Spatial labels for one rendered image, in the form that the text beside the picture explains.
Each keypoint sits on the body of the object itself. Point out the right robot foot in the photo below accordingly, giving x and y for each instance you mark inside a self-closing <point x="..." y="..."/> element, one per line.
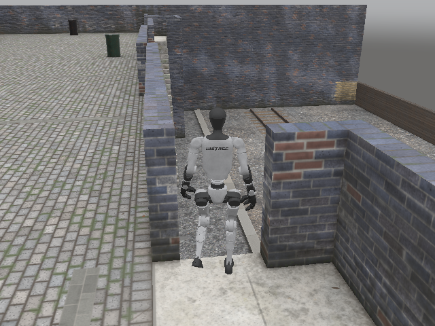
<point x="228" y="268"/>

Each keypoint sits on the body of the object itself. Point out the left robot hand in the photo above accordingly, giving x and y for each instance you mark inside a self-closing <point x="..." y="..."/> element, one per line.
<point x="184" y="194"/>

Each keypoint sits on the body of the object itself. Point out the right robot hand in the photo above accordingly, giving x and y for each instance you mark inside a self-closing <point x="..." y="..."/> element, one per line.
<point x="249" y="199"/>

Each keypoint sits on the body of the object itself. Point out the right robot forearm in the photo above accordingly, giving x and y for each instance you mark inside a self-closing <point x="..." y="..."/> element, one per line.
<point x="249" y="184"/>

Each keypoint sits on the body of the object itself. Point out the humanoid robot head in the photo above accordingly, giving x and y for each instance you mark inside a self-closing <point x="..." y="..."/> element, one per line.
<point x="217" y="118"/>

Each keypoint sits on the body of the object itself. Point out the left robot upper arm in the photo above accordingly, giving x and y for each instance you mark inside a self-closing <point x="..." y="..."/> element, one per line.
<point x="193" y="154"/>

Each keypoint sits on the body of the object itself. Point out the right robot upper arm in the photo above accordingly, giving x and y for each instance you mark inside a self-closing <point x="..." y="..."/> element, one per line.
<point x="241" y="154"/>

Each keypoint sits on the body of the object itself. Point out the left robot forearm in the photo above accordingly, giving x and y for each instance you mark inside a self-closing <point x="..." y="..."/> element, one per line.
<point x="186" y="179"/>

